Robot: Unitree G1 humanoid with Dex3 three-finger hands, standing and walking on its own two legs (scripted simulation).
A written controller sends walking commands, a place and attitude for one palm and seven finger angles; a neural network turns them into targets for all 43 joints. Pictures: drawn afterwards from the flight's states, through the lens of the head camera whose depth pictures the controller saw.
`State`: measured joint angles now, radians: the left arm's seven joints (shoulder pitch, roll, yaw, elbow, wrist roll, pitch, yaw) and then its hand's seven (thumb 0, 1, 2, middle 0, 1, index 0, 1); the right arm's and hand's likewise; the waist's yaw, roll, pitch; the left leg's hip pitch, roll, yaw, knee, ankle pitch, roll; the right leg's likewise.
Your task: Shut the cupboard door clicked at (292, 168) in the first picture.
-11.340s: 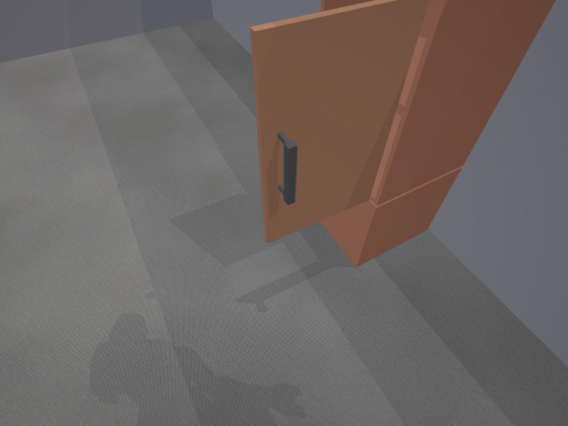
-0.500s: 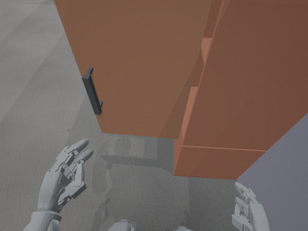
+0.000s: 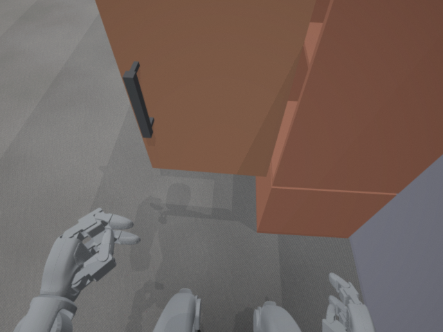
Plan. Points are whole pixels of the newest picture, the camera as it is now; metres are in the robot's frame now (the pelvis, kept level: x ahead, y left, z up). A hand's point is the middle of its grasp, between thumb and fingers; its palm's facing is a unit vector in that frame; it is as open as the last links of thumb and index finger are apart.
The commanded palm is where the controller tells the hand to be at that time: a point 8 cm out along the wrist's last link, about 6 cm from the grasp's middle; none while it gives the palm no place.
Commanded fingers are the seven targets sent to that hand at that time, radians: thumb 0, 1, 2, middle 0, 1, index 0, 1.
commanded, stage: raise the hand and make a fist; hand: left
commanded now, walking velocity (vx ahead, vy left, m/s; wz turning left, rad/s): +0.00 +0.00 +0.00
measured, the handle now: (142, 102) +0.56 +0.22 +0.06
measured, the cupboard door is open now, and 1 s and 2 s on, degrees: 88 88 88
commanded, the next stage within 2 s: bring the fist close to the handle in 1.12 s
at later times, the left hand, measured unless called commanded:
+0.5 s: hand (99, 255) +0.23 +0.21 +0.05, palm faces -0.02 -1.00 -0.03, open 3.1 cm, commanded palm +0.21 +0.26 +0.06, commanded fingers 0.00 0.90 0.90 -1.30 -1.50 -1.30 -1.50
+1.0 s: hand (113, 248) +0.24 +0.19 +0.06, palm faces -0.04 -1.00 -0.03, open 3.1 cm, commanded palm +0.22 +0.24 +0.06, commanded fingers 0.00 0.90 0.90 -1.30 -1.50 -1.30 -1.50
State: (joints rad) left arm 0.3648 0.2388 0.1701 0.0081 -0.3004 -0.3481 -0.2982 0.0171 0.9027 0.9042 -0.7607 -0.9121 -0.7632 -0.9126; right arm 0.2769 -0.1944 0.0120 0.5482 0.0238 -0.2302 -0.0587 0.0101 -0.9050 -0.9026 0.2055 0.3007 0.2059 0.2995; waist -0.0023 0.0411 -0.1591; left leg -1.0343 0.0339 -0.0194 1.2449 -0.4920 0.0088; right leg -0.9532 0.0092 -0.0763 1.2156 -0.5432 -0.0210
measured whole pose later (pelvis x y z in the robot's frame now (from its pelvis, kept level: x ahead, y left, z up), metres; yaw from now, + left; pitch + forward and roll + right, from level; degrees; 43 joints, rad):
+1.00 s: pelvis +0.02 +0.00 +0.01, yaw +0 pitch +16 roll -3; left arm 0.39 0.25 0.16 -0.02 -0.30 -0.38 -0.30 0.02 0.90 0.90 -1.30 -1.50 -1.30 -1.50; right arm 0.27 -0.25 0.01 0.49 0.02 -0.17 -0.05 0.01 -0.91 -0.90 0.20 0.30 0.20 0.30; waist 0.00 0.04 -0.17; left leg -1.00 0.03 -0.03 1.23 -0.52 0.01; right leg -0.92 0.01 -0.08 1.20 -0.57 -0.02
